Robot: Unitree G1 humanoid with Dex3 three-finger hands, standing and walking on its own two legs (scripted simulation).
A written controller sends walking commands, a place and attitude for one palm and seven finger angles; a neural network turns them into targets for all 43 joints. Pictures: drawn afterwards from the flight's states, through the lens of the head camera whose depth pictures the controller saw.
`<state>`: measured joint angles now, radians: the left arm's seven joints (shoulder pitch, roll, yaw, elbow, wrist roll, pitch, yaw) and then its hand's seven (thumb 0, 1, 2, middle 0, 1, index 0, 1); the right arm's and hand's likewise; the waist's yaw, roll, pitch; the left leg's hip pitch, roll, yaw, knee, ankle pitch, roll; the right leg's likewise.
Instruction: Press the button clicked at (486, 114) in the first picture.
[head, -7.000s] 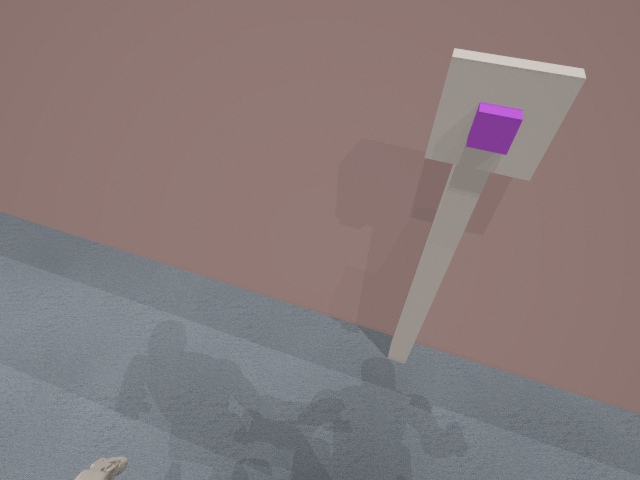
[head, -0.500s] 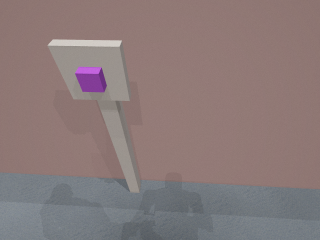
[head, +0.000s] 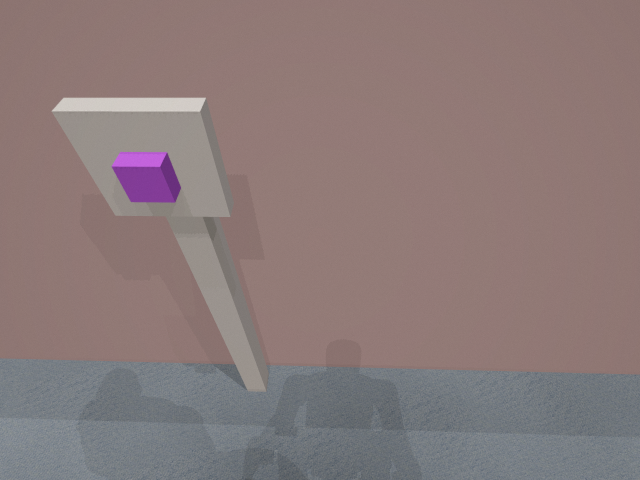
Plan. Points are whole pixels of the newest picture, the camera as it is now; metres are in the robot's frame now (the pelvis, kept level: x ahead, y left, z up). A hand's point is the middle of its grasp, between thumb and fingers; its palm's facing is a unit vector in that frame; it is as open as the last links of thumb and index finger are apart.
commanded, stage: come to a stop and stand still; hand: left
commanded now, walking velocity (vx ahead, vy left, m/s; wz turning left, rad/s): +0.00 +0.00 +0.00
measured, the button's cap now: (149, 176) +0.44 +0.25 +0.15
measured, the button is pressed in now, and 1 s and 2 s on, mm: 0 0 0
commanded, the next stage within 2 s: look again from close up in 0.54 s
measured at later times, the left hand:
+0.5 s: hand out of the picture +0.00 +0.14 -0.17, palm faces +0.03 -0.98 -0.19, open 7.4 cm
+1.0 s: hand out of the picture +0.01 +0.13 -0.17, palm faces +0.04 -0.98 -0.19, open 7.4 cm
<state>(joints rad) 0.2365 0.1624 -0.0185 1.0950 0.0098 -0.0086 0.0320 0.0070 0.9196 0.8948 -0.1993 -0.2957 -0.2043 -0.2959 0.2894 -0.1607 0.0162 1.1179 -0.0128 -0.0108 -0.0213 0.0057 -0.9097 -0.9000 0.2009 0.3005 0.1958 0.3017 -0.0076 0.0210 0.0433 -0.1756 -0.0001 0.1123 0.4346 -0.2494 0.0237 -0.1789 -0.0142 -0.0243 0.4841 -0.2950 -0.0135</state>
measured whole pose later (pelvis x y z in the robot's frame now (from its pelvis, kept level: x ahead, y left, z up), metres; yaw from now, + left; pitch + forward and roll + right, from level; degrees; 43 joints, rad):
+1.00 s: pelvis +0.02 -0.04 +0.00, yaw +1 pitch -1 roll +1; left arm 0.28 0.14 -0.01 1.12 0.01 -0.02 0.04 0.01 0.91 0.89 -0.20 -0.30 -0.20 -0.30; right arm 0.26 -0.14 0.01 1.16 -0.01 -0.01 -0.04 0.01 -0.92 -0.90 0.20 0.30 0.20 0.30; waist 0.01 0.00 0.04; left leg -0.15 0.05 0.08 0.42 -0.26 -0.03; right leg -0.12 0.04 -0.06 0.43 -0.30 -0.07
